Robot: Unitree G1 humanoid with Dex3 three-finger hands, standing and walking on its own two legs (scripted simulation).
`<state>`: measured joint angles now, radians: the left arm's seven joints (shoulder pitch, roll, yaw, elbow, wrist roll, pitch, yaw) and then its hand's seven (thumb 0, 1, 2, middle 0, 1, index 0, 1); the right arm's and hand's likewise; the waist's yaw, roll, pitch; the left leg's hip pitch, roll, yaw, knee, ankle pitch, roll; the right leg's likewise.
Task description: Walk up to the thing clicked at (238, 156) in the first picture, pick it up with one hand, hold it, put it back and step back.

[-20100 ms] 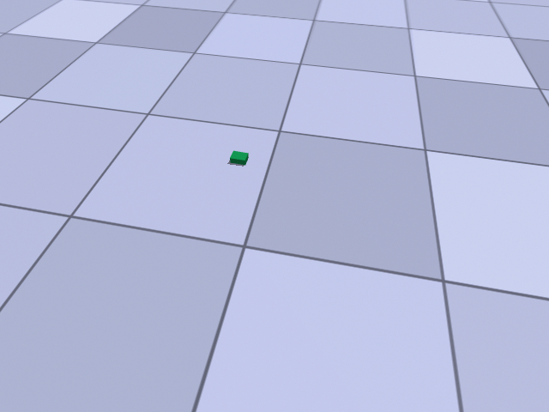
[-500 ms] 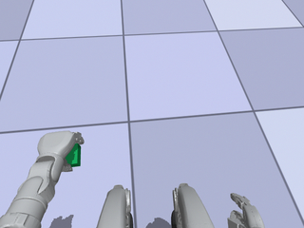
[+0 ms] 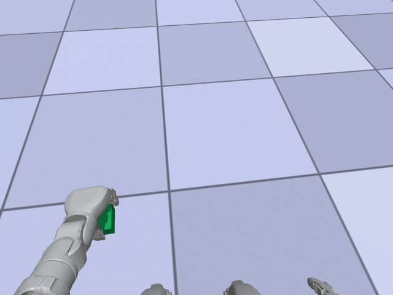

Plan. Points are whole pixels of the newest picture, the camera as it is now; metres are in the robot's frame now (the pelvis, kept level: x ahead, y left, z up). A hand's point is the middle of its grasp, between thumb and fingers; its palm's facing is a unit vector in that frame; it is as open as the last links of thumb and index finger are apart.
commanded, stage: lift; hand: left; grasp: from above
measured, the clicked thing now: (94, 221) +0.32 +0.24 -0.12
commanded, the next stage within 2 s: hold in 0.14 s
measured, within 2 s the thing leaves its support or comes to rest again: neither
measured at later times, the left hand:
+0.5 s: hand (92, 204) +0.32 +0.22 -0.03, palm faces -0.44 -0.05 -0.90, open 9.0 cm
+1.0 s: hand (91, 205) +0.31 +0.21 +0.00, palm faces -0.44 -0.05 -0.89, open 9.0 cm
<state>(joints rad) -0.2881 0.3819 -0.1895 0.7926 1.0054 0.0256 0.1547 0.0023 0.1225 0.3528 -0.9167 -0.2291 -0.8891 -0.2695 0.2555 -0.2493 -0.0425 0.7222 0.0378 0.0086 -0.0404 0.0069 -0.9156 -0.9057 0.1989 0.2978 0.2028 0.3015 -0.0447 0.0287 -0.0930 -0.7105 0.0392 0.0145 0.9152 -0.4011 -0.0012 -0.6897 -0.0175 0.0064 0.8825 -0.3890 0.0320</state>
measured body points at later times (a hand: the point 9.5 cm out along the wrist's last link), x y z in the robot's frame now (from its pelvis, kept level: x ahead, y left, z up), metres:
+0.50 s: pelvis +0.02 +0.00 +0.03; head +0.04 -0.01 +0.48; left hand +0.34 +0.22 +0.02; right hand +0.13 -0.26 -0.09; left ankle +0.03 +0.12 -0.69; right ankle +0.03 -0.14 -0.69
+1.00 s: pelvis +0.02 -0.01 +0.04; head +0.03 -0.03 +0.49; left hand +0.33 +0.21 +0.05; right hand +0.15 -0.26 -0.07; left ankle +0.03 +0.12 -0.69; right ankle +0.03 -0.14 -0.69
